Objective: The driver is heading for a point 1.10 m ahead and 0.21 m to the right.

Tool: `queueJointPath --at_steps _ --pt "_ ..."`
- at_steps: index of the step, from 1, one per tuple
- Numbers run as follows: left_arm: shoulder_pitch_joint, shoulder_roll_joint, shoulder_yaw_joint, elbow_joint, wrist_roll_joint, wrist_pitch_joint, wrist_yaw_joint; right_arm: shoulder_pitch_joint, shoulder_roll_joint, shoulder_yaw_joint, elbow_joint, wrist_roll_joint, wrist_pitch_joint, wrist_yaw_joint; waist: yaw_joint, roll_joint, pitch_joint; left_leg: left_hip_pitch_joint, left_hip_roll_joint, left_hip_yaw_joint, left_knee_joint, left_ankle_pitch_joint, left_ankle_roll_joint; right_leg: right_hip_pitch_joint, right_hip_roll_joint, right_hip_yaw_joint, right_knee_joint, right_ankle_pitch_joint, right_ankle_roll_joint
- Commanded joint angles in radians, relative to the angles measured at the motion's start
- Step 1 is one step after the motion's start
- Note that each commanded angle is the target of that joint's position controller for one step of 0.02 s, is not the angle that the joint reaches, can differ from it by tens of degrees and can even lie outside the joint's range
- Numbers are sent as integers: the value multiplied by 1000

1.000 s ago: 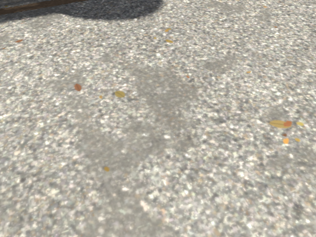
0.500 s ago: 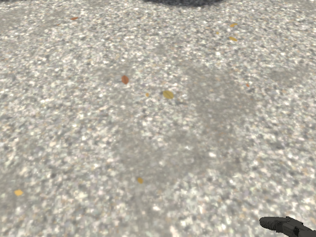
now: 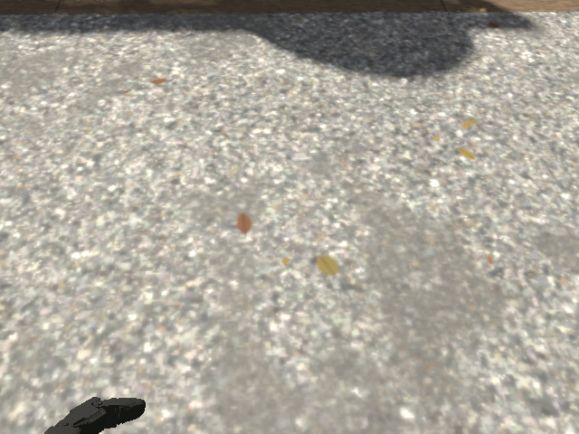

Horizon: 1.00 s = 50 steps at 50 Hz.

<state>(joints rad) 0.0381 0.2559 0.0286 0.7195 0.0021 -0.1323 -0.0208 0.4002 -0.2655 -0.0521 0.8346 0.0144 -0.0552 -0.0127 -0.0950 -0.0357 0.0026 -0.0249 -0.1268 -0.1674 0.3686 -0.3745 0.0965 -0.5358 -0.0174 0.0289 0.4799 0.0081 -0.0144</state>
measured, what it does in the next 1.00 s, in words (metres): walks ahead, turning right: right foot, then left foot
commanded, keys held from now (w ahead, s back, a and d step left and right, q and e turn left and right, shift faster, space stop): w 0.12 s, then no key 0.22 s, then e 0.22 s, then w+e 0.44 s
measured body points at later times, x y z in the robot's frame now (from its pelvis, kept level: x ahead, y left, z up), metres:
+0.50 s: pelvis +0.23 -0.01 +0.00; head +0.26 +0.00 +0.45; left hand +0.27 +0.27 -0.14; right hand +0.43 -0.25 -0.09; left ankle +0.34 +0.10 -0.73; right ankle +0.15 -0.12 -0.73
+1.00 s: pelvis +0.31 -0.06 +0.01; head +0.30 -0.10 +0.46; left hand +0.40 +0.20 -0.10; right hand +0.39 -0.37 -0.10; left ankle +0.39 +0.09 -0.67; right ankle +0.25 -0.13 -0.73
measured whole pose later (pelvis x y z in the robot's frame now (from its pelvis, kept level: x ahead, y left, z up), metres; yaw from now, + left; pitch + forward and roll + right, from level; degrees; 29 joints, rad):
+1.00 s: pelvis +0.31 -0.06 +0.01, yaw -18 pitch +2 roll +3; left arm 0.43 0.24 0.06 0.83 0.00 -0.04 0.00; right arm 0.13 -0.29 -0.09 0.78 0.01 -0.08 0.01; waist 0.05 0.03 -0.04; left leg -0.55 0.04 0.00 0.93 -0.27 0.02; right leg -0.21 0.00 0.02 0.46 -0.29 -0.06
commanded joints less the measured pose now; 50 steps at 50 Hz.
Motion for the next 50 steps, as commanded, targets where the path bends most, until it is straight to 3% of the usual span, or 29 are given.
queueJointPath --at_steps 1,2,3,4,5,7,8,11,13,18,22,23,24,25,26,27,29,30,32,36,40,42,43,44,45,46,47,49,50 --pt "54 151 52 -62 -3 -28 1 -2 -148 -32 -44 -4 5 -4 102 146 -81 56 264 -146 142 830 82 189 31 -32 -66 -50 -73" --pt "231 196 66 -33 9 -29 8 -39 -127 -19 -70 -14 1 0 190 121 -223 -80 220 -105 357 787 50 484 -79 71 -11 13 -146" --pt "396 278 94 -2 20 -18 13 67 -57 4 -73 -5 -16 6 200 -92 -385 -449 72 4 725 436 -33 903 -291 424 -4 -64 -301" --pt "433 214 82 32 -7 -7 5 107 -69 10 -61 3 -29 9 196 -229 -405 -648 29 1 901 -179 -54 975 -400 689 -122 -189 -347" --pt "368 150 62 20 -22 1 8 17 -151 -12 -77 20 -35 12 199 -124 -226 -745 95 -22 966 -143 -49 843 -369 612 -157 -304 -297" --pt "233 111 44 1 -5 15 5 -122 -133 -12 -111 5 -38 13 147 14 -6 -731 173 60 871 -5 -61 547 -277 383 -223 -111 -241" --pt "200 90 35 -5 4 12 2 -122 -126 -19 -108 -10 -32 9 115 12 14 -675 199 70 816 18 -71 466 -239 302 -235 84 -223" --pt "174 100 35 16 9 3 -6 -51 -55 -7 -92 -15 -15 2 62 -35 -23 -548 196 113 674 60 -114 361 -186 133 -240 523 -226" --pt "162 132 44 30 5 11 4 -91 -32 2 -108 -21 -14 -1 62 -53 -43 -499 189 138 520 165 -125 330 -155 49 -239 605 -212" --pt "245 152 46 83 -12 44 20 -242 -45 0 -143 -20 -15 9 124 -56 -71 -397 147 139 252 411 -111 376 -142 32 -211 458 -177" --pt "221 172 53 90 -31 69 27 -245 -97 -24 -158 -30 -24 6 83 -51 -57 -329 124 124 86 395 -70 418 -149 133 -78 301 -141" --pt "230 161 50 87 -30 71 28 -210 -126 -35 -147 -36 -28 -1 72 -25 -74 -234 146 117 23 540 -48 392 -107 134 -11 230 -108" --pt "235 125 39 63 -11 65 28 -155 -186 -48 -152 -49 -28 -14 66 52 -160 -47 279 20 84 892 3 291 -44 105 127 57 -64" --pt "358 53 19 70 -7 59 28 -115 -228 -61 -157 -56 -7 -25 90 253 -268 213 508 -162 142 1170 167 44 60 34 375 -420 0" --pt "347 99 24 68 -19 70 28 -78 -158 -47 -161 -40 12 -24 43 283 -345 214 582 -259 100 1108 236 -31 73 39 571 -762 34" --pt "316 161 48 62 -30 89 31 -105 -137 -39 -166 -30 22 -21 48 202 -291 134 545 -217 56 881 217 -74 39 53 685 -728 49" --pt "286 148 57 61 -24 138 50 -224 -108 -31 -178 -16 31 -23 87 141 -169 -51 460 -111 -46 378 150 -100 -24 38 703 -575 74" --pt "293 136 60 59 -20 160 56 -263 -114 -33 -174 -19 30 -22 108 176 -130 -158 429 -75 -110 149 127 -55 -40 19 684 -506 79" --pt "307 109 58 46 -13 171 55 -301 -136 -44 -163 -22 23 -21 128 230 -80 -291 393 -3 -194 -16 111 19 -35 -37 639 -439 74" --pt "263 83 53 25 -7 148 36 -316 -160 -60 -144 -7 -8 -19 124 186 -86 -301 401 91 -220 -25 100 130 -59 -56 389 -362 15" --pt "277 103 65 32 -15 140 14 -310 -190 -74 -128 13 -2 -6 141 164 -83 -283 437 110 -199 -131 81 231 -44 -107 209 -345 -36" --pt "380 98 73 86 -14 142 11 -337 -162 -69 -128 20 11 -4 189 113 -60 -361 393 177 -100 -228 29 362 2 -158 91 -325 -75" --pt "462 111 82 125 -15 141 15 -347 -117 -58 -130 13 16 -3 211 27 -28 -429 334 242 65 -266 -12 423 4 -111 10 -395 -106" --pt "536 176 96 132 -11 134 29 -370 -34 -36 -145 -1 16 11 219 -212 12 -641 228 346 472 -246 -88 501 -207 243 -156 -603 -194" --pt "490 279 104 76 -3 107 21 -410 -40 -36 -196 8 -5 15 193 -244 87 -905 114 202 627 -210 -95 494 -346 693 -347 -883 -328" --pt "419 248 99 48 13 81 21 -446 -106 -47 -205 30 -32 21 183 -171 124 -950 168 103 679 -106 -68 467 -362 706 -409 -881 -327" --pt "359 209 84 35 6 63 24 -417 -146 -58 -190 27 -49 24 141 -154 132 -953 191 93 653 18 -58 476 -334 614 -378 -734 -283" --pt "338 165 71 28 -11 62 29 -399 -141 -62 -151 -18 -61 16 127 -87 76 -859 205 101 563 163 -79 481 -254 430 -336 -470 -215" --pt "357 148 65 31 -11 62 35 -410 -126 -61 -146 -24 -62 19 129 -74 51 -810 192 108 529 230 -91 483 -224 370 -331 -369 -199"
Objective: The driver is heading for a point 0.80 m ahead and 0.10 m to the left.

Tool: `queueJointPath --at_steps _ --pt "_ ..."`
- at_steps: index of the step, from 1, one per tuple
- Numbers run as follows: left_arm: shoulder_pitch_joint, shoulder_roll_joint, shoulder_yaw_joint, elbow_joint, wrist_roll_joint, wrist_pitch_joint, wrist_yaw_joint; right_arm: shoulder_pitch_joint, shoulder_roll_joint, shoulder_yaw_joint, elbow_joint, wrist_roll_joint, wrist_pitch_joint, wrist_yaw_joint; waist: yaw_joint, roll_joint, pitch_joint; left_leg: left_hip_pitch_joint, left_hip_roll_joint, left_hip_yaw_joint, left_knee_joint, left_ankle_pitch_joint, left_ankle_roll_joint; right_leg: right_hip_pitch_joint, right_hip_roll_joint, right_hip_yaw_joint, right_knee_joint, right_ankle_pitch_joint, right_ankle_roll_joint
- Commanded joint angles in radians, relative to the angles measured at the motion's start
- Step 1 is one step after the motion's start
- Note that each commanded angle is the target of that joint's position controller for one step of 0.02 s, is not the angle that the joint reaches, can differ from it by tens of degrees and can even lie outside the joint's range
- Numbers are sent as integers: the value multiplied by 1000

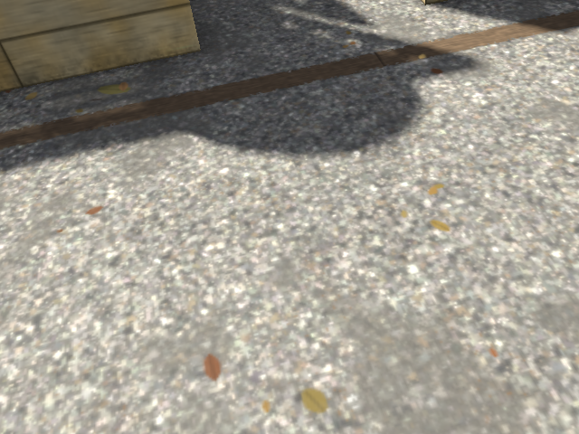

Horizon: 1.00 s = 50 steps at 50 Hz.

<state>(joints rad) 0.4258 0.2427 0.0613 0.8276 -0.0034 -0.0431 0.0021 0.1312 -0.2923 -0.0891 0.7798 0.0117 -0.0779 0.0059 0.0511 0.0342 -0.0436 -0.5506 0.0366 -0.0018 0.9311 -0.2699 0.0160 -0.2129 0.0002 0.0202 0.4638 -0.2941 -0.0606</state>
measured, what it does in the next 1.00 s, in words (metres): walks ahead, turning left: left foot, then right foot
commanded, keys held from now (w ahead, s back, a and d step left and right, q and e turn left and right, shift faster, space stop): w+e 0.04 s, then w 0.14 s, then w+q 0.82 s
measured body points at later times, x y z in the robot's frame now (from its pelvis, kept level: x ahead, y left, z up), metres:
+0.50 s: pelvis +0.26 +0.04 -0.01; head +0.30 +0.05 +0.44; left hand +0.35 +0.31 -0.13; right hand +0.38 -0.23 -0.12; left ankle +0.31 +0.12 -0.74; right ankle +0.17 -0.10 -0.65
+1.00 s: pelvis +0.54 +0.01 +0.00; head +0.57 +0.01 +0.44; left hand +0.60 +0.31 -0.10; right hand +0.71 -0.24 -0.12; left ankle +0.46 +0.13 -0.66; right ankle +0.60 -0.08 -0.74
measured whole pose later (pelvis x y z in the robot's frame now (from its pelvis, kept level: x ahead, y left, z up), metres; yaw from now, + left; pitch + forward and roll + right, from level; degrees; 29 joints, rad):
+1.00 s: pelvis +0.54 +0.01 +0.00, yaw +17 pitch +1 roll -1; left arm 0.20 0.25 0.06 0.71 0.01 -0.10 -0.01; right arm 0.30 -0.31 -0.07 0.75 0.03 -0.02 0.00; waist 0.00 0.05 0.03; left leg -0.49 0.02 -0.07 1.17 -0.36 0.01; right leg -0.27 0.02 -0.05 0.42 -0.17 -0.03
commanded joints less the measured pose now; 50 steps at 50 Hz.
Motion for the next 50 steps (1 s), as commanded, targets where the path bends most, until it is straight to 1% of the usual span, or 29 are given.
queueJointPath --at_steps 1,6,11,14,15,16,17,18,19,20,21,22,23,24,27,31,34,37,39,40,41,42,43,44,45,46,47,48,50 --pt "-9 154 31 -73 -6 -29 16 -148 -80 -20 -90 -19 -38 4 -15 -136 80 -253 13 -49 -74 182 -20 169 -221 334 -309 22 -144" --pt "68 145 33 -46 -8 -28 30 -230 -16 5 -101 0 -34 23 26 -168 85 -130 -25 -18 -314 347 -43 163 -171 198 -291 197 -115" --pt "106 162 42 -18 -14 -20 30 -318 -23 20 -134 13 -43 48 63 -171 146 -137 -15 4 -415 317 -13 233 -224 203 -264 239 -125" --pt "81 175 48 -10 -13 -14 29 -276 -51 15 -128 15 -45 57 31 -188 139 -68 -22 30 -441 241 41 287 -254 170 -216 436 -101" --pt "64 185 51 -13 -11 -13 29 -226 -72 6 -117 12 -43 55 1 -195 100 11 -49 55 -442 209 64 303 -244 142 -151 640 -88" --pt "46 188 51 -16 -9 -10 29 -123 -100 -8 -87 7 -40 49 -55 -188 24 155 -87 86 -451 209 94 305 -214 98 -23 855 -70" --pt "30 181 45 -24 -4 -8 31 38 -135 -25 -43 4 -35 43 -129 -161 -84 393 -78 67 -436 244 133 223 -174 57 166 924 -42" --pt "36 149 30 -48 21 -11 35 219 -197 -35 -13 -6 -28 35 -182 -8 -234 707 117 -204 -407 252 209 -6 -116 27 484 589 -9" --pt "156 31 -2 -57 10 -32 20 267 -240 -43 16 -1 -29 50 -98 304 -345 985 315 -731 -561 -6 371 -383 70 58 802 -216 57" --pt "65 129 11 -63 -11 -57 14 229 -151 -21 12 22 -26 48 -137 198 -255 950 286 -778 -644 -127 330 -511 19 135 891 -234 44" --pt "-62 171 21 -95 -32 -77 7 164 -119 -12 -3 16 -21 39 -141 113 -109 815 253 -620 -651 -50 290 -559 -23 116 878 -147 33" --pt "-123 162 17 -108 -22 -92 9 114 -119 -9 -21 4 -18 34 -117 -8 -51 674 213 -520 -664 76 271 -516 -60 101 822 -75 29" --pt "-153 160 24 -117 0 -97 12 85 -107 -5 -30 -3 -16 32 -90 -48 -7 570 179 -454 -681 176 267 -482 -82 87 753 -37 38" --pt "-143 152 27 -124 9 -93 12 76 -96 1 -35 -13 -16 27 -58 -24 -6 509 155 -420 -702 229 269 -432 -100 91 711 -13 44" --pt "-149 118 23 -145 18 -71 15 87 -101 -1 -34 4 -16 13 -31 21 24 395 131 -355 -750 280 287 -402 -108 65 580 -7 84" --pt "-325 85 7 -204 20 -68 14 142 -139 -13 -27 12 -7 -10 -78 17 72 293 65 -264 -756 288 237 -368 -69 38 283 245 117" --pt "-429 74 1 -232 7 -77 -1 208 -144 -15 -15 19 9 -17 -121 33 65 270 47 -263 -721 252 205 -264 -13 26 123 393 123" --pt "-470 109 11 -255 -5 -85 -12 249 -138 -14 -10 26 22 -22 -124 42 56 363 82 -349 -642 194 187 -243 1 62 38 345 112" --pt "-445 137 23 -255 -9 -93 -15 241 -146 -19 -17 21 29 -26 -96 66 48 413 103 -406 -575 203 170 -198 1 70 5 259 87" --pt "-384 149 31 -241 -8 -97 -13 224 -139 -19 -24 19 32 -26 -59 75 29 409 90 -410 -525 232 154 -115 1 57 -31 246 64" --pt "-283 180 47 -221 0 -101 -6 215 -109 -9 -35 13 30 -22 -8 64 -39 374 40 -379 -403 273 125 51 -31 66 -47 239 28" --pt "-122 239 62 -208 14 -101 4 211 -51 13 -60 -7 27 -18 58 -34 -186 249 -22 -295 -126 135 88 310 -202 217 -16 201 -40" --pt "-48 306 78 -171 24 -85 -2 356 9 33 -87 24 17 -17 -3 -364 -309 -91 -146 -165 177 -317 31 605 -421 656 -91 15 -200" --pt "-61 212 59 -181 10 -80 -8 348 -92 17 -66 37 18 -21 12 -283 -247 -217 -61 -183 319 -312 19 561 -432 749 -138 -178 -192" --pt "-104 151 42 -190 7 -75 -6 243 -146 1 -76 31 24 -20 35 -177 -115 -245 -29 -171 355 -213 12 442 -383 589 -155 -154 -148" --pt "-156 137 33 -191 13 -70 -6 192 -139 -1 -87 20 30 -22 16 -107 -42 -214 4 -140 342 -138 1 319 -338 458 -174 -27 -124" --pt "-190 118 27 -181 15 -66 -7 161 -127 -4 -100 10 32 -18 -4 -104 13 -195 29 -135 299 -93 -5 228 -300 369 -200 69 -118" --pt "-209 108 22 -175 20 -67 -7 162 -109 -6 -105 14 38 -11 -27 -131 37 -153 54 -130 271 -65 -6 162 -270 292 -229 121 -106" --pt "-213 111 27 -159 12 -76 -10 160 -68 0 -115 20 51 -4 -40 -148 50 -125 69 -103 235 -35 -13 105 -251 199 -276 181 -115"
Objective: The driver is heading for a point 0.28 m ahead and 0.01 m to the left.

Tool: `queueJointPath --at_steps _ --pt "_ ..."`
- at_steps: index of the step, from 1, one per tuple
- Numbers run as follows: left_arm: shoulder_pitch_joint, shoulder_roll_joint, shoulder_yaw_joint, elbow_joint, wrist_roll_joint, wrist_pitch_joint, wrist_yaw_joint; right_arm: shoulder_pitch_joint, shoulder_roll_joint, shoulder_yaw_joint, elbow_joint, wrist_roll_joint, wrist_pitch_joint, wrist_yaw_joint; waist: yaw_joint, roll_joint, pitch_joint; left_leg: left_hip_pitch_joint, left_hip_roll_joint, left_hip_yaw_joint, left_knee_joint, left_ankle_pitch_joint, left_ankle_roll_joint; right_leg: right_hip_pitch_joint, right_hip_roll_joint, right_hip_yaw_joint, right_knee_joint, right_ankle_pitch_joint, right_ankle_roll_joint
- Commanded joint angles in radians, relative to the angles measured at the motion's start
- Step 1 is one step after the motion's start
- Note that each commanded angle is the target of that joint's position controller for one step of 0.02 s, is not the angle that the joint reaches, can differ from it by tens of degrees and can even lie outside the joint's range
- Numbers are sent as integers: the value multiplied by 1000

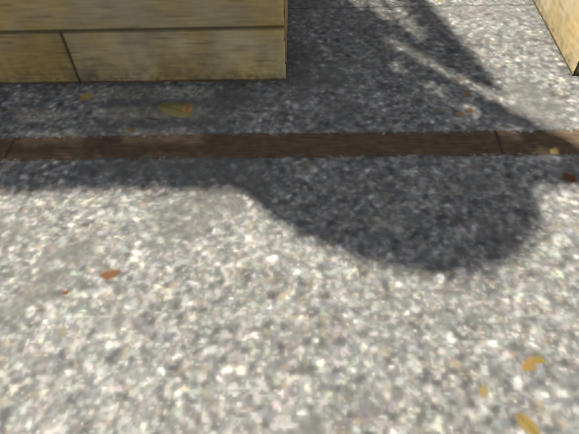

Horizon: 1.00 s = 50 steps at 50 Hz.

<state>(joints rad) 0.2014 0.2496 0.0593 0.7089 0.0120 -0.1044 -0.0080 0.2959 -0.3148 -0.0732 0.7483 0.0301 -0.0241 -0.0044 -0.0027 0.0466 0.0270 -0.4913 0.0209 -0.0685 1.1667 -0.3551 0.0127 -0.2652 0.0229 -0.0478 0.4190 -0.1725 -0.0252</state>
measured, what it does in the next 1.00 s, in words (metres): walks ahead: left foot, then right foot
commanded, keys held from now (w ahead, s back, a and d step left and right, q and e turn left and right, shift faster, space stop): w+q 0.08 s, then no key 0.92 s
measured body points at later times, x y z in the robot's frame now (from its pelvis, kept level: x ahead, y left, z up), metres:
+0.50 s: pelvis +0.19 +0.06 -0.01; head +0.22 +0.08 +0.44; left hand +0.25 +0.35 -0.14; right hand +0.40 -0.16 -0.10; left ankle +0.26 +0.15 -0.74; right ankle +0.18 -0.11 -0.69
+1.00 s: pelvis +0.25 +0.04 +0.00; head +0.26 +0.04 +0.45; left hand +0.30 +0.30 -0.14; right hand +0.39 -0.20 -0.14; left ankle +0.26 +0.16 -0.74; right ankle +0.26 -0.09 -0.74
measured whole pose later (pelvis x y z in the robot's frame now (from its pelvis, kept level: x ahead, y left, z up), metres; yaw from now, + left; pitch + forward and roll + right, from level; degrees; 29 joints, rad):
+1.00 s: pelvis +0.25 +0.04 +0.00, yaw +9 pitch -1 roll +0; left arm 0.20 0.23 0.02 0.93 0.01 -0.02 0.03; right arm 0.16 -0.23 -0.04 0.94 0.00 0.01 -0.02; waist 0.00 0.00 0.03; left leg -0.26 -0.01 0.00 0.51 -0.24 0.01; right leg -0.20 -0.03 0.00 0.52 -0.31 0.02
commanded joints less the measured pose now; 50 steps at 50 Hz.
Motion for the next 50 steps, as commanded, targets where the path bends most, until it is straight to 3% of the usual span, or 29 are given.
queueJointPath --at_steps 1,4,6,8,10,13,14,15,16,17,18,19,20,21,22,23,25,29,32,33,34,35,36,37,41,50 --pt "13 116 34 -31 -7 -19 0 -20 -36 -14 -94 -1 2 8 12 -151 -12 -196 91 -35 -27 73 -14 150 -279 234 -250 91 -160" --pt "28 153 47 -4 -6 -21 5 -79 -25 -9 -120 -8 4 15 18 -118 -2 -237 102 -36 -150 182 -27 177 -291 144 -274 181 -174" --pt "18 164 48 8 -6 -13 8 -127 -10 -1 -130 -15 -3 23 24 -103 15 -181 82 -8 -295 275 -25 155 -260 53 -255 350 -161" --pt "29 182 49 24 -13 0 14 -186 8 9 -145 -23 -16 35 41 -103 13 -88 49 44 -434 359 -19 133 -235 -22 -223 476 -143" --pt "67 202 52 47 -26 10 16 -231 2 8 -163 -21 -21 46 56 -115 -6 -34 25 65 -511 384 -7 167 -248 -32 -191 512 -132" --pt "61 232 59 67 -49 23 19 -212 -43 -10 -173 -29 -21 53 13 -145 -40 50 -10 73 -609 304 40 237 -270 -21 -75 599 -103" --pt "46 232 59 69 -55 27 22 -137 -65 -23 -149 -35 -22 49 -36 -136 -82 161 -37 91 -679 353 63 236 -248 -38 21 643 -79" --pt "75 204 49 76 -47 27 23 -51 -116 -44 -123 -41 -21 38 -71 -97 -136 323 -45 89 -728 499 89 181 -200 -73 171 599 -40" --pt "96 149 23 47 -2 22 23 54 -199 -58 -114 -59 -16 18 -94 48 -264 601 157 -128 -648 989 155 -24 -134 -100 451 208 20" --pt "262 65 -17 62 10 23 3 -6 -200 -32 -133 -71 -11 12 8 209 -435 831 417 -444 -618 1219 371 -261 -38 13 748 -570 79" --pt "231 154 4 101 -18 35 -3 2 -125 -18 -133 -52 -3 22 -52 87 -495 741 371 -426 -676 1004 364 -240 -70 140 795 -554 82" --pt "128 179 11 71 -42 48 -2 -59 -95 -7 -124 -40 -4 30 -46 63 -339 640 306 -309 -716 874 317 -310 -96 114 786 -508 82" --pt "82 162 8 68 -33 60 11 -120 -70 1 -116 -32 -5 32 -24 10 -243 523 259 -259 -753 733 270 -326 -119 101 727 -449 85" --pt "68 165 12 72 -19 78 26 -167 -56 7 -114 -33 -5 31 -1 12 -182 395 234 -220 -795 636 245 -281 -134 104 672 -397 93" --pt "94 160 14 80 -15 95 33 -201 -72 2 -110 -44 -4 30 31 44 -157 270 209 -180 -838 575 234 -186 -133 98 637 -335 101" --pt "120 148 13 92 -12 106 41 -223 -77 -2 -106 -55 -5 28 48 63 -151 203 192 -152 -864 538 235 -126 -120 84 607 -296 107" --pt "135 122 8 105 -8 112 52 -244 -63 0 -90 -60 -9 21 56 71 -154 153 174 -109 -882 483 237 -63 -114 78 506 -258 109" --pt "60 109 1 101 -8 116 52 -230 -49 6 -48 -56 0 5 22 76 -140 143 165 -117 -908 187 214 8 -106 75 312 -140 87" --pt "65 96 -3 115 10 111 40 -227 -14 22 -17 -44 8 4 47 44 -93 85 118 -106 -886 -67 137 134 -83 53 91 -4 52" --pt "59 118 -3 107 22 108 39 -188 7 29 4 -47 7 6 38 7 -69 65 84 -94 -861 -122 85 157 -130 109 30 51 29" --pt "40 183 7 94 17 107 43 -148 -3 25 12 -55 4 8 -9 -92 -36 61 25 -48 -802 -123 44 121 -190 157 12 59 -3" --pt "8 185 14 115 8 105 39 -138 6 23 16 -48 6 4 -34 -206 -18 167 -25 29 -776 -21 15 -41 -172 157 -27 -205 -28" --pt "-16 132 1 107 11 97 33 -174 -20 19 22 -50 10 -2 -14 -188 7 245 -21 30 -737 49 8 -118 -145 150 -68 -298 -12" --pt "-23 107 -7 115 17 88 32 -179 -21 15 25 -46 15 -6 -17 -184 3 279 -13 27 -724 86 18 -137 -138 140 -77 -289 9" --pt "11 109 -11 143 0 65 32 -156 -16 14 68 -46 21 -12 0 -104 -30 273 6 8 -726 197 39 -29 -109 103 -12 -74 33" --pt "22 100 -16 198 -5 78 37 -151 -16 11 164 -32 25 -19 10 -43 -55 325 11 17 -705 361 30 36 -85 78 14 82 21"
